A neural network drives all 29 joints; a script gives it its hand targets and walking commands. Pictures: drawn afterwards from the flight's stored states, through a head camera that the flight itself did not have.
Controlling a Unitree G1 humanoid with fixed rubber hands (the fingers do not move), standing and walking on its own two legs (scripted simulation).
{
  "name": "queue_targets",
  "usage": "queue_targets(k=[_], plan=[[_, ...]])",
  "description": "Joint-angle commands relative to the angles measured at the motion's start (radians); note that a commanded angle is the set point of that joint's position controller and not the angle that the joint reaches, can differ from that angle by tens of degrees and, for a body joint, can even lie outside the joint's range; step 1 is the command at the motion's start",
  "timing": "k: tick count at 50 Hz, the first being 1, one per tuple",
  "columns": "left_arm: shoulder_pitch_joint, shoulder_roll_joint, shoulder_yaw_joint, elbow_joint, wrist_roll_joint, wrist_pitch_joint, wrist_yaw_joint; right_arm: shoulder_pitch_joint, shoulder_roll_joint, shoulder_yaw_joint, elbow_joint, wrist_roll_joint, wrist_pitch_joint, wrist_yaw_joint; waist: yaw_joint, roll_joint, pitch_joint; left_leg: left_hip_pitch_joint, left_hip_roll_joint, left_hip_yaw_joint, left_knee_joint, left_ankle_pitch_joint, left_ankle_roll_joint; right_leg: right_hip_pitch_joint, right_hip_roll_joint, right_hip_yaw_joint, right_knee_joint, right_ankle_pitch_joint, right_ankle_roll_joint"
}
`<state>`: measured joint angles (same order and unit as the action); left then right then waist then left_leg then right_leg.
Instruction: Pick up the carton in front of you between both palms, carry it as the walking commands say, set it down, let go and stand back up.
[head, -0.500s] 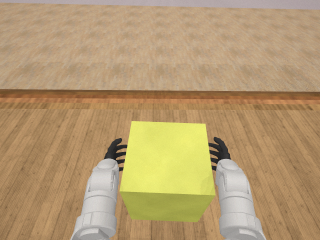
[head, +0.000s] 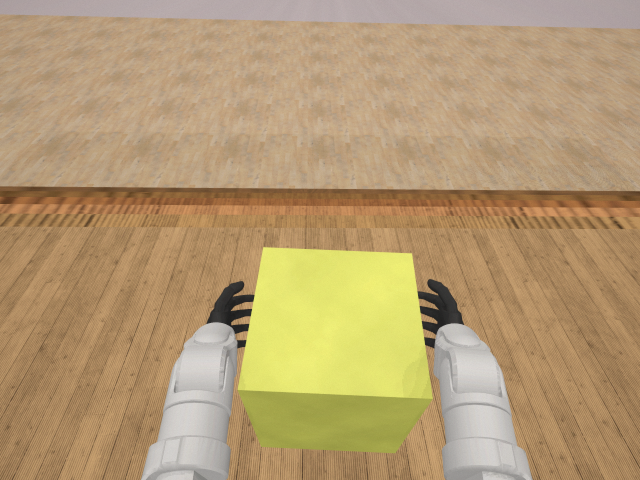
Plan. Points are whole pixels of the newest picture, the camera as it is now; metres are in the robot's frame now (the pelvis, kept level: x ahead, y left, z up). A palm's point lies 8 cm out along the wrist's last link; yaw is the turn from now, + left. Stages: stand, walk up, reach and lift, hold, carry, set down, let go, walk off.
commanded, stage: reach and lift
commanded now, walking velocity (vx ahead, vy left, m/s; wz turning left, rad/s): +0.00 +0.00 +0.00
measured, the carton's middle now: (332, 355) +0.31 +0.00 -0.05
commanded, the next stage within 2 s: hold in 0.20 s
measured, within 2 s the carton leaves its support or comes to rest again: neither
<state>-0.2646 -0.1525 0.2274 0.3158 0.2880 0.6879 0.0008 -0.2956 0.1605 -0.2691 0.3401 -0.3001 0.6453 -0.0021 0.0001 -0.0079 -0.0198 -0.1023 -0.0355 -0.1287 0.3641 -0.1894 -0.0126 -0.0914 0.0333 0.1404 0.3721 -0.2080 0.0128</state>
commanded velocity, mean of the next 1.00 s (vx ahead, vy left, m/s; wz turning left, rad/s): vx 0.00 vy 0.00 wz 0.00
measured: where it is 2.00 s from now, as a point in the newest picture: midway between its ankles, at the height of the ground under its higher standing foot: (337, 465)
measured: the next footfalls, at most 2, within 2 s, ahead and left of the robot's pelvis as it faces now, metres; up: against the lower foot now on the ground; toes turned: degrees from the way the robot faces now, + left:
left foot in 1.48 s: +0.18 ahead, +0.09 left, +0.00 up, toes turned +9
right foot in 1.84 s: +0.47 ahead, -0.15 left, +0.00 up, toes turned -13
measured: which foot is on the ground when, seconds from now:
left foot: down 0.00-1.00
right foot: down 0.00-1.00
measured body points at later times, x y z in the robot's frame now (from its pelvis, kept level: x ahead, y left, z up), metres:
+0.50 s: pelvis -0.01 +0.00 +0.00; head -0.06 +0.00 +0.45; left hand +0.29 +0.15 +0.04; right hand +0.30 -0.15 +0.05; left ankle +0.01 +0.13 -0.75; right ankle +0.00 -0.13 -0.75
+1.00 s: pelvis -0.01 +0.00 +0.00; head -0.06 +0.00 +0.45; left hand +0.29 +0.15 +0.04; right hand +0.30 -0.15 +0.05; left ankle +0.01 +0.13 -0.75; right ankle +0.00 -0.13 -0.75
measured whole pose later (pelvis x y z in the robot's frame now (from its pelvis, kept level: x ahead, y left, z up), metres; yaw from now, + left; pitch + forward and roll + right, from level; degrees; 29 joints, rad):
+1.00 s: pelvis -0.01 +0.00 +0.00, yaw +0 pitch -7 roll +0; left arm -0.30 -0.16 0.24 0.27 0.30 0.77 -0.01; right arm -0.33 0.17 -0.28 0.30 -0.32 0.73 0.00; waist 0.00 -0.01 0.00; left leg -0.04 -0.03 -0.12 0.34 -0.18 -0.01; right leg -0.03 0.03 0.13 0.35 -0.19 0.01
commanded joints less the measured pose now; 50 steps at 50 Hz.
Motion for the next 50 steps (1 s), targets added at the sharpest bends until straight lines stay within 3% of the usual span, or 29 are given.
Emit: queue_targets(k=[1,9,15,21,31,50], plan=[[-0.493,-0.919,-0.516,-0.067,-0.253,-0.045,-0.241,-0.385,0.950,0.519,0.019,0.240,0.003,0.261,0.000,0.006,-0.229,0.099,-0.064,0.064,-0.037,0.224,-0.006,0.039,0.067,-0.071,-0.048,0.231,0.008],[-0.494,-0.910,-0.520,-0.088,-0.259,-0.026,-0.243,-0.388,0.947,0.526,-0.001,0.248,0.023,0.259,0.002,0.003,-0.212,0.103,-0.066,0.066,-0.043,0.207,-0.005,0.050,0.065,-0.068,-0.056,0.226,0.010],[-0.495,-0.919,-0.579,-0.171,-0.298,0.010,-0.239,-0.389,0.949,0.580,-0.086,0.285,0.061,0.253,-0.004,0.004,-0.248,0.142,-0.065,0.060,-0.053,0.254,-0.008,0.094,0.065,-0.064,-0.068,0.282,0.014],[-0.494,-0.884,-0.510,-0.109,-0.257,0.046,-0.241,-0.400,0.910,0.519,-0.032,0.253,0.096,0.258,-0.001,0.003,-0.121,0.099,-0.059,0.068,-0.078,0.107,-0.003,0.049,0.060,-0.071,-0.095,0.126,0.008],[-0.584,-0.918,-0.505,-0.080,-0.261,0.035,-0.251,-0.494,0.933,0.514,-0.007,0.257,0.081,0.271,0.000,0.008,-0.159,0.105,-0.053,0.072,-0.065,0.072,-0.004,0.037,0.058,-0.078,-0.082,0.080,0.002],[-0.552,-0.914,-0.500,-0.084,-0.259,0.037,-0.250,-0.469,0.930,0.511,-0.014,0.256,0.082,0.269,0.001,0.007,-0.179,0.128,-0.056,0.069,-0.066,0.143,-0.007,0.057,0.060,-0.074,-0.083,0.149,0.005]])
